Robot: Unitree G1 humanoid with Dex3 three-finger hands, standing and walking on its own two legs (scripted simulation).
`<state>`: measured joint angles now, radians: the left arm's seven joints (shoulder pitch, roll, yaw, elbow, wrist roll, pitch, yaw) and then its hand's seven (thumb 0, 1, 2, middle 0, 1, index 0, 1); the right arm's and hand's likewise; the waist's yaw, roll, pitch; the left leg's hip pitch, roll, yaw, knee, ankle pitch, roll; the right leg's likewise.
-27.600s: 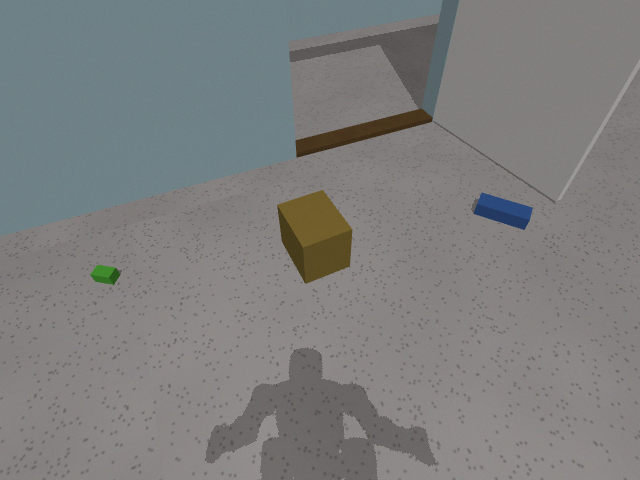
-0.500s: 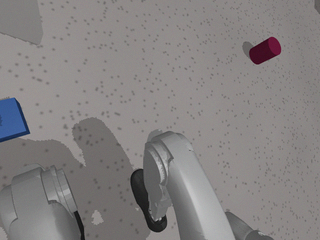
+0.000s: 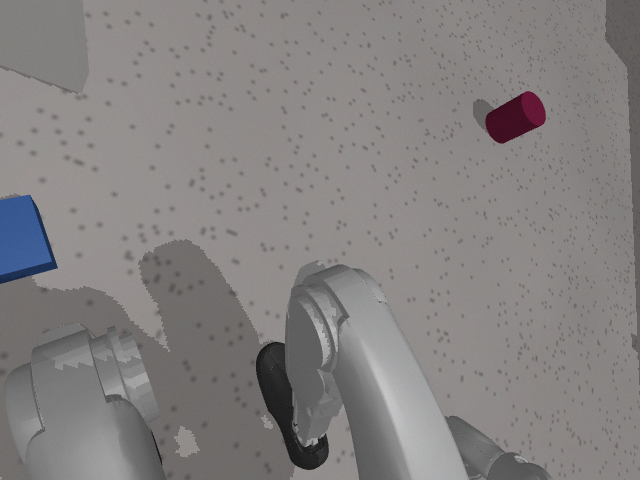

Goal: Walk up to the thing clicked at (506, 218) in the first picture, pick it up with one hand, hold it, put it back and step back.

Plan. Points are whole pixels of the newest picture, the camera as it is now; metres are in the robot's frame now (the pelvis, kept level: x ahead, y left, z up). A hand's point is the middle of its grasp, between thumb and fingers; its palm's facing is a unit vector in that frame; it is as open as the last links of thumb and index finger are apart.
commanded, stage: close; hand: left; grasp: from above
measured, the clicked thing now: out of the picture +0.41 +0.34 -0.27
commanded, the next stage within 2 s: settle in 0.90 s
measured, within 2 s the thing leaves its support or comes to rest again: leaves its support in 1.36 s
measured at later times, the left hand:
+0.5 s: hand out of the picture +0.40 +0.33 -0.25, palm faces -0.44 -0.18 -0.88, open 12.0 cm
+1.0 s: hand out of the picture +0.40 +0.33 -0.24, palm faces -0.44 -0.15 -0.89, open 11.8 cm
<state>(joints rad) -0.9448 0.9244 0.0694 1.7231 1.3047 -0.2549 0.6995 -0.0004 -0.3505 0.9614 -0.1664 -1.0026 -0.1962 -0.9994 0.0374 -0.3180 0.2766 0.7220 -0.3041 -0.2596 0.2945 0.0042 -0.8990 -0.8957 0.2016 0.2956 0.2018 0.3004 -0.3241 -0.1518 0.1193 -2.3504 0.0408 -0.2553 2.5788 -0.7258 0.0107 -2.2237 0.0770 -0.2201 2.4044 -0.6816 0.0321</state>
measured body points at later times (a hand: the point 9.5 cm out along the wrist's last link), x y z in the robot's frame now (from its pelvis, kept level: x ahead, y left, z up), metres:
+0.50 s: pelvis +0.00 +0.00 +0.00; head +0.25 +0.14 +0.35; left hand +0.42 +0.33 -0.20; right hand +0.08 -0.25 -0.07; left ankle +0.06 +0.12 -0.26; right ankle +0.11 -0.11 -0.26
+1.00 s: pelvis +0.00 +0.00 +0.00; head +0.25 +0.14 +0.35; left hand +0.42 +0.33 -0.19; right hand +0.09 -0.24 -0.06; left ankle +0.06 +0.12 -0.26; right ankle +0.11 -0.11 -0.26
